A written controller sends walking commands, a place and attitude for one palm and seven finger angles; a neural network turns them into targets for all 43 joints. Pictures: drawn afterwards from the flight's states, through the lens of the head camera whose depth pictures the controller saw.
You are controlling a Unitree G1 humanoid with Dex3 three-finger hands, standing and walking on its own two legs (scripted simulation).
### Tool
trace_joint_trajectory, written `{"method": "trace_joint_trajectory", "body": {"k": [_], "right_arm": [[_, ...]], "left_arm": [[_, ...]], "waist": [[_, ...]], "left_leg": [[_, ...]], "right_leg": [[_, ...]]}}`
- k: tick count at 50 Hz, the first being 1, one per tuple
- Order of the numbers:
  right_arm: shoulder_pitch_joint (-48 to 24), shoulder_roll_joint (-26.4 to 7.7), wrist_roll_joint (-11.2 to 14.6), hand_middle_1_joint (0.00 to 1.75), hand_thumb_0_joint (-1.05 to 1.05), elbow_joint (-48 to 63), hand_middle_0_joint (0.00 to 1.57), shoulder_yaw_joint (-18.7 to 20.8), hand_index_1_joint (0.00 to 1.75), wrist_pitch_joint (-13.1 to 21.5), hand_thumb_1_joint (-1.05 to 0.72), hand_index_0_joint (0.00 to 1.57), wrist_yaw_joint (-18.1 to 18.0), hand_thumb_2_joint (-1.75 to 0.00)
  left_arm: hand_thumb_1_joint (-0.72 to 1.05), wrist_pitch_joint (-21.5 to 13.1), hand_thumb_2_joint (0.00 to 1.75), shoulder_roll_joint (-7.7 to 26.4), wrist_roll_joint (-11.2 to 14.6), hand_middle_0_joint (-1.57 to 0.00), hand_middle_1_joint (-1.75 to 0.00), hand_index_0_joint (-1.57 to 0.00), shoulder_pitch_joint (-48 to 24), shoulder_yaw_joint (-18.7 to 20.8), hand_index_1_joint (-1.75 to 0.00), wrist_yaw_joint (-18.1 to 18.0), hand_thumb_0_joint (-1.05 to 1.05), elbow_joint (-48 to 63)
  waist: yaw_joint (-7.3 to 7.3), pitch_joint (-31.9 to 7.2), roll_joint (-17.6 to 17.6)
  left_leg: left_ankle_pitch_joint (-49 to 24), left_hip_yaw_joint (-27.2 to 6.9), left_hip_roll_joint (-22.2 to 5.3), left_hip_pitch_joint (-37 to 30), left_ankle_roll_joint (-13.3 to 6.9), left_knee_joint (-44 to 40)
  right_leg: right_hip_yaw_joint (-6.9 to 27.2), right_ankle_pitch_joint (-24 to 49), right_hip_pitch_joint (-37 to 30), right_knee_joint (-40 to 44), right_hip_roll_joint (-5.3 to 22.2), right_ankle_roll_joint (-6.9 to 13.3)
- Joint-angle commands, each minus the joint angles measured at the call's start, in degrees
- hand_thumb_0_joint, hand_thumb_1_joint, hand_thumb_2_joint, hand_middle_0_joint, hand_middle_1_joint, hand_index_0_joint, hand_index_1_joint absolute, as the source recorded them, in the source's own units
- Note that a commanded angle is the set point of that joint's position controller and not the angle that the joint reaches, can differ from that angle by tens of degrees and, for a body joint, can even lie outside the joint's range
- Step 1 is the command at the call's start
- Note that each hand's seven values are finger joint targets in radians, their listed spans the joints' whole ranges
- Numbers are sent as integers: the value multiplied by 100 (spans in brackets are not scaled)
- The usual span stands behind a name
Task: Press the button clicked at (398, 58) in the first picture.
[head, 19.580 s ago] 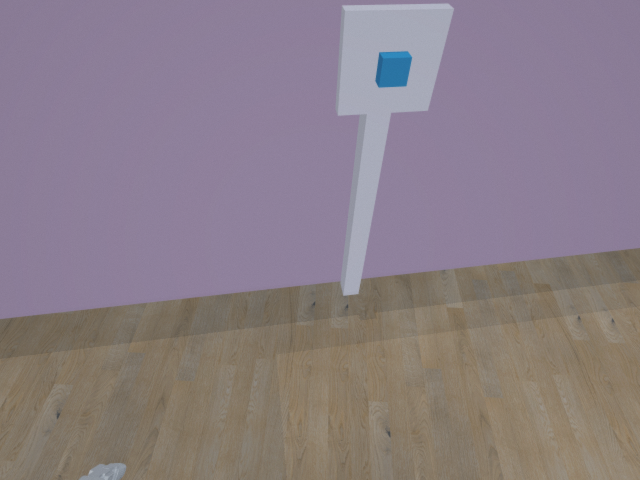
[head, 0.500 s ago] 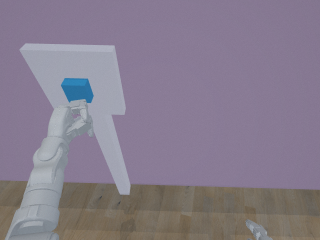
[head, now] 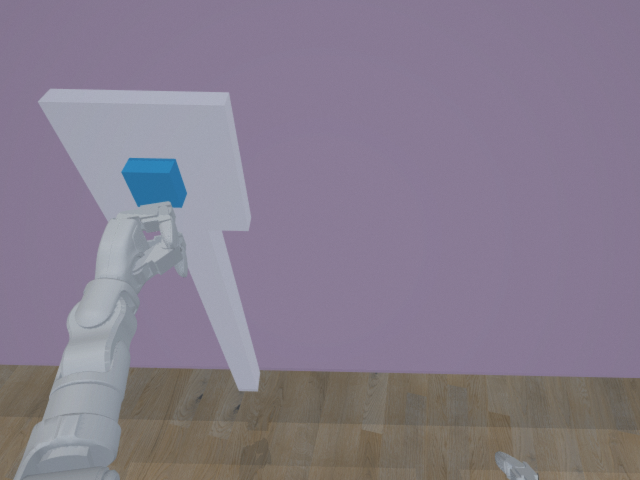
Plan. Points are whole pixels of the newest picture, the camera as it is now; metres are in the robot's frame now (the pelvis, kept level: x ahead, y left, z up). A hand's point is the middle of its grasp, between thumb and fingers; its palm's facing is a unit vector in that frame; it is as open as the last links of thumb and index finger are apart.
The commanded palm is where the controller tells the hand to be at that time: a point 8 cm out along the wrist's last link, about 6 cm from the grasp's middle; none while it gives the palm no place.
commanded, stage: aim a knuckle at the button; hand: left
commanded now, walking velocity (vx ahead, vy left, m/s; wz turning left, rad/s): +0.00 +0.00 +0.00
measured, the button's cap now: (157, 181) +0.46 +0.23 +0.13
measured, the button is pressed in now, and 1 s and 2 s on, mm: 0 9 10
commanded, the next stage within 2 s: press the button with the knuckle in 0.26 s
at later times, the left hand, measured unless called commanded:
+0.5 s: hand (176, 246) +0.37 +0.19 +0.10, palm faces +0.01 -1.00 -0.02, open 3.1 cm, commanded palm +0.35 +0.24 +0.11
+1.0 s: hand (179, 226) +0.41 +0.20 +0.10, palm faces +0.01 -1.00 -0.01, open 2.8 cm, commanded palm +0.40 +0.24 +0.11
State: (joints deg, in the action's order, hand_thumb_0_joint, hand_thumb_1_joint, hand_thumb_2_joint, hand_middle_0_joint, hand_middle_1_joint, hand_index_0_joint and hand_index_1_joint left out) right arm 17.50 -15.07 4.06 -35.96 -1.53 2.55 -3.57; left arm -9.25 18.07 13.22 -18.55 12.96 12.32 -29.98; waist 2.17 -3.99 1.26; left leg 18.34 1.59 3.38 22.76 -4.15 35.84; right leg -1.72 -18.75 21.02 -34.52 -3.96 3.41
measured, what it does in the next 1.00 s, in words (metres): stands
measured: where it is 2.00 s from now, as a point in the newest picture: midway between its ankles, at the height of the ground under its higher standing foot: outside the picture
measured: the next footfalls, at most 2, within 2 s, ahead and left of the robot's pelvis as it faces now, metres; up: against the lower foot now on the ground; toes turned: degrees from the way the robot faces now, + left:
none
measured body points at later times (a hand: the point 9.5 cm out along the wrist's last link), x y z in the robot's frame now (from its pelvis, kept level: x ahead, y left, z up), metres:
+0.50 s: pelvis -0.01 +0.00 +0.00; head +0.01 +0.00 +0.45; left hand +0.37 +0.25 +0.11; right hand +0.11 -0.26 -0.10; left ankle +0.00 +0.07 -0.73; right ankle -0.01 -0.08 -0.73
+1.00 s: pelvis -0.01 +0.00 -0.01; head +0.02 +0.01 +0.44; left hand +0.40 +0.25 +0.11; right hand +0.08 -0.26 -0.12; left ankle +0.00 +0.07 -0.73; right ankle -0.01 -0.08 -0.73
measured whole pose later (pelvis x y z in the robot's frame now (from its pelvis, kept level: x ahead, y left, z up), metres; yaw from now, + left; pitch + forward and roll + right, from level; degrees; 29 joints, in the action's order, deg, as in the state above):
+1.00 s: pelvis -0.01 +0.00 -0.01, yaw +1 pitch +7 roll -1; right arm 18.4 -15.4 4.0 -38.3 -2.2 1.5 -3.7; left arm -13.3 21.6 11.3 -36.0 13.4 13.7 -50.9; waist 3.4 -3.4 0.6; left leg 18.2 0.3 3.6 27.9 -4.1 39.0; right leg -3.4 -18.8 25.5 -36.9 -3.7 3.5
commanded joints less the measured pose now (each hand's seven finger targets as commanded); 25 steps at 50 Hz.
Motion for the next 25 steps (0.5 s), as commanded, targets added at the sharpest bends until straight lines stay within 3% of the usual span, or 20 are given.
{"method": "trace_joint_trajectory", "body": {"k": [1,2,4,7,10,13,15,17,18,19,20,21,22,25], "right_arm": [[-257,-822,-21,30,0,742,20,252,30,261,-90,20,-98,-90],[-309,-783,-22,30,0,790,20,232,30,267,-90,20,-86,-90],[-319,-794,-19,30,0,784,20,220,30,265,-90,20,-90,-90],[-333,-788,-12,30,0,782,20,188,30,243,-90,20,-98,-90],[-329,-799,-15,30,0,820,20,193,30,242,-90,20,-92,-90],[-337,-780,-8,30,0,874,20,199,30,249,-90,20,-69,-90],[-321,-789,-14,30,0,842,20,203,30,245,-90,20,-68,-90],[-292,-800,-13,30,0,851,20,218,30,244,-90,20,-58,-90],[-294,-807,-10,30,0,851,20,219,30,234,-90,20,-59,-90],[-315,-788,-7,30,0,871,20,209,30,244,-90,20,-57,-90],[-284,-804,-16,30,0,844,20,218,30,244,-90,20,-64,-90],[-259,-822,-19,30,0,809,20,213,30,228,-90,20,-75,-90],[-255,-816,-11,30,0,778,20,218,30,221,-90,20,-83,-90],[-229,-799,-8,30,0,723,20,213,30,235,-90,20,-90,-90]], "left_arm": [[90,-343,90,1280,65,-130,-150,-130,-2362,405,-150,-54,0,1171],[90,-345,90,1044,41,-130,-150,-130,-2397,177,-150,-40,0,1239],[90,-318,90,1223,57,-130,-150,-130,-2304,373,-150,-58,0,1119],[90,-304,90,1128,56,-130,-150,-130,-2553,268,-150,-49,0,857],[90,-320,90,1301,53,-130,-150,-130,-2477,432,-150,-25,0,790],[90,-368,90,1103,73,-130,-150,-130,-2488,252,-150,21,0,915],[90,-380,90,1208,69,-130,-150,-130,-2530,320,-150,38,0,919],[90,-364,90,1180,97,-130,-150,-130,-2395,343,-150,47,0,908],[90,-364,90,1312,89,-130,-150,-130,-2310,440,-150,46,0,915],[90,-368,90,1164,99,-130,-150,-130,-2473,296,-150,49,0,1059],[90,-358,90,1287,91,-130,-150,-130,-2450,412,-150,35,0,1010],[90,-346,90,1312,86,-130,-150,-130,-2554,384,-150,20,0,941],[90,-363,90,1372,77,-130,-150,-130,-2683,437,-150,12,0,934],[90,-410,90,1099,60,-130,-150,-130,-2975,151,-150,13,0,849]], "waist": [[51,-1334,-86],[39,-1413,119],[-6,-1366,154],[67,-1196,-106],[-31,-1359,48],[-4,-1492,88],[-9,-1453,165],[-4,-1470,-28],[-59,-1469,48],[0,-1482,150],[-31,-1501,98],[52,-1416,-52],[58,-1376,24],[138,-1365,251]], "left_leg": [[-1460,-523,-381,-964,170,-333],[-1483,-498,-367,-1048,177,-345],[-1477,-521,-366,-1044,200,-346],[-1223,-534,-365,-869,176,-358],[-1309,-515,-344,-871,192,-337],[-1382,-499,-348,-961,185,-297],[-1450,-513,-354,-969,204,-293],[-1519,-511,-356,-938,183,-271],[-1509,-506,-354,-892,200,-294],[-1592,-496,-345,-974,194,-281],[-1591,-523,-353,-949,204,-285],[-1499,-500,-355,-854,168,-256],[-1456,-496,-360,-853,176,-281],[-1455,-568,-372,-1056,215,-281]], "right_leg": [[236,1496,-159,408,309,-146],[247,1514,-151,394,330,-145],[233,1480,-131,401,326,-129],[234,1308,-66,425,319,-144],[249,1406,-196,384,334,-121],[249,1482,-182,359,328,-137],[242,1514,-157,348,320,-120],[246,1610,-201,347,315,-134],[249,1602,-252,345,317,-127],[249,1675,-214,341,320,-131],[238,1655,-229,335,315,-126],[267,1616,-218,363,309,-150],[264,1574,-173,377,311,-149],[215,1400,75,369,297,-127]]}}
